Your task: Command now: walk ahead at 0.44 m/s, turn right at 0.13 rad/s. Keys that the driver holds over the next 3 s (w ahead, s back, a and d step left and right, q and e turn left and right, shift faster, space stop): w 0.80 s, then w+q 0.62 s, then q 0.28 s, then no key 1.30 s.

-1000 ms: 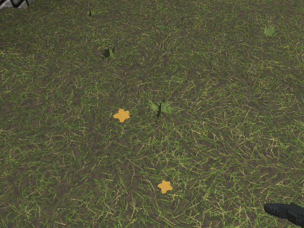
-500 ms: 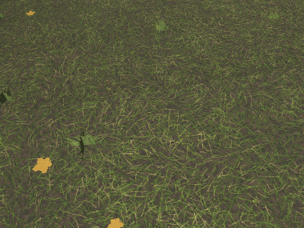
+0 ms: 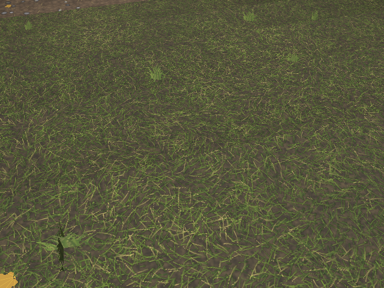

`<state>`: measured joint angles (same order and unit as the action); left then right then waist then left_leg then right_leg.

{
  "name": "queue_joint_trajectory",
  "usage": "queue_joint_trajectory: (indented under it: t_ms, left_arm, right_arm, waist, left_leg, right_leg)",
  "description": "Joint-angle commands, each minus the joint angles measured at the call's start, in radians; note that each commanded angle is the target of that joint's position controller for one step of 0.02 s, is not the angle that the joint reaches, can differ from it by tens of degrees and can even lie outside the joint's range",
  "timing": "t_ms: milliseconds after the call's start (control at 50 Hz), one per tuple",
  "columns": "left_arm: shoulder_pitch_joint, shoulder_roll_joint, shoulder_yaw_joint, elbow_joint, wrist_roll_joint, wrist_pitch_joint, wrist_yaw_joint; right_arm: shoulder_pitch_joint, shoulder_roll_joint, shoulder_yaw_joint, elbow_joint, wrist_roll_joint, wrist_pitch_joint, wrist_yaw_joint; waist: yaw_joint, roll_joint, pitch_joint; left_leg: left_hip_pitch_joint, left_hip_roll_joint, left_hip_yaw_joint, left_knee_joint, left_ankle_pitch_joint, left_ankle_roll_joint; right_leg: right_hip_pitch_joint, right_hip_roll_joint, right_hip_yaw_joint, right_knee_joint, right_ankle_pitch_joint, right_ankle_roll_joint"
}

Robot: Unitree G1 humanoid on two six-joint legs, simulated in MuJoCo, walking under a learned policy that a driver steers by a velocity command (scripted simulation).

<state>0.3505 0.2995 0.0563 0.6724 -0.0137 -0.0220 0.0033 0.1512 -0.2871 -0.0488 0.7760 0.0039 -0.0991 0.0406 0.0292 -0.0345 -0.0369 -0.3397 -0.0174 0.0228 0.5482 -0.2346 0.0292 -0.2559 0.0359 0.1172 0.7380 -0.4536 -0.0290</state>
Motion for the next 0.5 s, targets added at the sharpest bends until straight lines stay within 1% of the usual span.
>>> queue_joint_trajectory:
  t_ms: [20, 40, 60, 80, 100, 120, 180, 220, 240, 300, 340, 360, 380, 400, 420, 440, 460, 480, 500]
  left_arm:
    - [-0.096, 0.139, 0.03, -0.125, -0.021, -0.047, 0.007]
    - [-0.104, 0.124, 0.027, -0.112, -0.013, -0.05, 0.004]
    - [-0.125, 0.111, 0.026, -0.114, -0.002, -0.054, 0.0]
    - [-0.135, 0.098, 0.026, -0.112, 0.004, -0.056, -0.003]
    - [-0.136, 0.083, 0.023, -0.111, 0.004, -0.055, -0.007]
    - [-0.142, 0.068, 0.019, -0.112, 0.006, -0.054, -0.01]
    - [-0.213, 0.032, 0.004, -0.13, 0.009, -0.056, -0.011]
    - [-0.273, 0.007, -0.007, -0.141, 0.006, -0.061, -0.018]
    - [-0.303, 0.003, -0.009, -0.145, 0.002, -0.063, -0.023]
    - [-0.374, 0.012, -0.007, -0.161, -0.009, -0.069, -0.04]
    - [-0.395, 0.028, -0.002, -0.171, -0.011, -0.072, -0.05]
    - [-0.387, 0.04, 0.003, -0.17, -0.01, -0.073, -0.053]
    - [-0.351, 0.06, 0.012, -0.161, -0.007, -0.073, -0.052]
    - [-0.268, 0.086, 0.027, -0.139, -0.002, -0.072, -0.047]
    - [-0.121, 0.125, 0.049, -0.095, 0.001, -0.067, -0.038]
    - [0.066, 0.187, 0.067, -0.059, 0.01, -0.059, -0.024]
    - [0.094, 0.268, 0.077, -0.04, 0.016, -0.058, -0.029]
    - [0.1, 0.161, 0.053, -0.041, 0.007, -0.056, -0.029]
    - [0.027, 0.131, 0.039, -0.039, 0.004, -0.058, -0.027]
  right_arm:
    - [0.223, -0.179, -0.047, 0.005, 0.004, -0.007, -0.007]
    - [0.191, -0.151, -0.038, -0.009, -0.002, -0.005, -0.01]
    - [0.166, -0.136, -0.032, -0.012, -0.004, -0.002, -0.013]
    - [0.148, -0.118, -0.024, -0.017, -0.009, -0.001, -0.017]
    - [0.142, -0.112, -0.02, -0.017, -0.009, 0.0, -0.019]
    - [0.146, -0.115, -0.021, -0.015, -0.005, -0.001, -0.022]
    - [0.168, -0.137, -0.025, 0.003, 0.004, 0.004, -0.033]
    - [0.195, -0.149, -0.025, 0.019, 0.008, 0.01, -0.037]
    - [0.212, -0.155, -0.026, 0.027, 0.011, 0.013, -0.039]
    - [0.262, -0.167, -0.027, 0.052, 0.018, 0.023, -0.039]
    - [0.272, -0.176, -0.031, 0.065, 0.023, 0.032, -0.041]
    - [0.27, -0.183, -0.035, 0.068, 0.024, 0.036, -0.042]
    - [0.263, -0.194, -0.039, 0.068, 0.023, 0.04, -0.044]
    - [0.25, -0.204, -0.042, 0.066, 0.024, 0.044, -0.046]
    - [0.245, -0.192, -0.037, 0.061, 0.02, 0.048, -0.048]
    - [0.242, -0.144, -0.017, 0.034, -0.005, 0.045, -0.051]
    - [0.383, -0.008, 0.024, 0.014, -0.005, 0.025, -0.042]
    - [0.315, -0.119, 0.0, 0.029, 0.018, 0.006, -0.034]
    - [0.206, -0.164, -0.015, -0.008, 0.04, -0.005, -0.028]
  waist:
    - [-0.113, 0.209, 0.061]
    - [-0.098, 0.167, 0.062]
    - [-0.088, 0.145, 0.076]
    - [-0.075, 0.14, 0.079]
    - [-0.066, 0.151, 0.077]
    - [-0.065, 0.154, 0.073]
    - [-0.08, 0.121, 0.075]
    - [-0.102, 0.124, 0.079]
    - [-0.113, 0.125, 0.085]
    - [-0.132, 0.123, 0.111]
    - [-0.119, 0.128, 0.122]
    - [-0.103, 0.131, 0.115]
    - [-0.075, 0.14, 0.089]
    - [-0.02, 0.145, 0.03]
    - [0.055, 0.129, -0.066]
    - [0.124, 0.037, -0.218]
    - [0.036, -0.263, -0.366]
    - [0.084, -0.18, -0.347]
    - [0.075, -0.127, -0.169]
  left_leg:
    - [0.442, 0.385, -0.662, -0.327, -0.431, 0.24]
    - [0.419, 0.338, -0.567, -0.327, -0.349, 0.214]
    - [0.387, 0.314, -0.503, -0.338, -0.247, 0.205]
    - [0.344, 0.283, -0.434, -0.351, -0.146, 0.189]
    - [0.311, 0.259, -0.38, -0.368, -0.065, 0.183]
    - [0.299, 0.244, -0.334, -0.379, 0.02, 0.185]
    - [0.282, 0.214, -0.215, -0.392, 0.231, 0.176]
    - [0.266, 0.196, -0.156, -0.391, 0.284, 0.161]
    - [0.26, 0.195, -0.14, -0.391, 0.282, 0.157]
    - [0.284, 0.229, -0.141, -0.387, 0.273, 0.155]
    - [0.339, 0.261, -0.147, -0.363, 0.322, 0.143]
    - [0.367, 0.271, -0.144, -0.339, 0.384, 0.134]
    - [0.387, 0.27, -0.132, -0.289, 0.526, 0.124]
    - [0.387, 0.253, -0.104, -0.185, 0.702, 0.109]
    - [0.332, 0.208, -0.066, -0.008, 0.782, 0.084]
    - [0.121, 0.16, -0.041, 0.291, 0.505, 0.051]
    - [-0.25, -0.03, -0.055, 0.649, -0.26, -0.009]
    - [-0.363, 0.005, -0.166, 0.756, -0.33, -0.001]
    - [-0.427, 0.053, -0.136, 0.767, -0.251, 0.008]
  right_leg:
    - [-0.637, -0.048, 0.017, 0.43, -0.046, -0.007]
    - [-0.633, -0.075, -0.007, 0.438, 0.035, -0.008]
    - [-0.631, -0.098, -0.017, 0.408, 0.101, -0.006]
    - [-0.59, -0.12, -0.02, 0.371, 0.152, -0.002]
    - [-0.552, -0.126, -0.036, 0.338, 0.186, 0.008]
    - [-0.537, -0.126, -0.054, 0.309, 0.218, 0.02]
    - [-0.498, -0.122, -0.09, 0.134, 0.325, 0.048]
    - [-0.44, -0.108, -0.109, 0.002, 0.418, 0.052]
    - [-0.412, -0.099, -0.117, -0.054, 0.456, 0.052]
    - [-0.364, -0.081, -0.124, -0.153, 0.5, 0.039]
    - [-0.355, -0.075, -0.115, -0.197, 0.466, 0.011]
    - [-0.329, -0.068, -0.117, -0.214, 0.436, -0.005]
    - [-0.264, -0.05, -0.129, -0.224, 0.405, -0.024]
    - [-0.134, -0.022, -0.155, -0.243, 0.396, -0.05]
    - [0.081, -0.012, -0.168, -0.254, 0.417, -0.082]
    - [0.404, -0.185, 0.016, -0.201, 0.439, -0.141]
    - [0.703, -0.428, 0.517, -0.31, 0.206, -0.306]
    - [0.668, -0.415, 0.617, -0.411, 0.061, -0.291]
    - [0.53, -0.379, 0.462, -0.434, 0.101, -0.249]
